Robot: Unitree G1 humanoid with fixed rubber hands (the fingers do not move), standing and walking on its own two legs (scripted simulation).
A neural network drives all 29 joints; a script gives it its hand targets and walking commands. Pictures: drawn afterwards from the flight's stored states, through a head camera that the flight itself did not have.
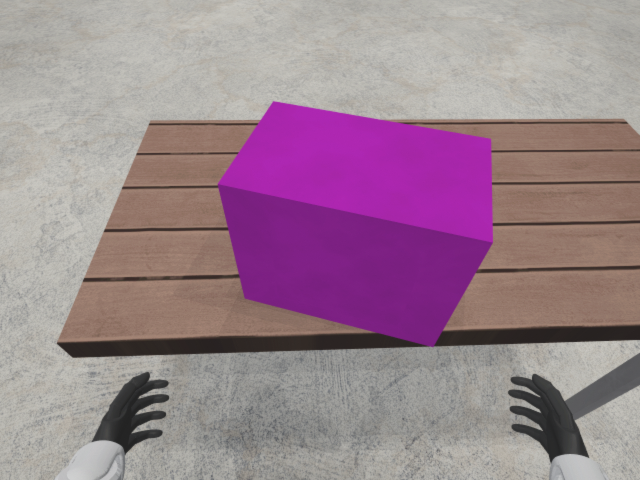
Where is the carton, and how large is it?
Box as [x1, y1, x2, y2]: [218, 101, 492, 346]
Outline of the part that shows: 273,101 218,183 244,297 433,346 492,242 490,139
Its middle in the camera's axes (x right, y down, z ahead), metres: +0.05 -0.02 +0.55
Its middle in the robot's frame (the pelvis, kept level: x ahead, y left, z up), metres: +0.43 -0.03 +0.06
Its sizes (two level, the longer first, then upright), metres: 0.296 0.181 0.240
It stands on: a table, 0.72 m high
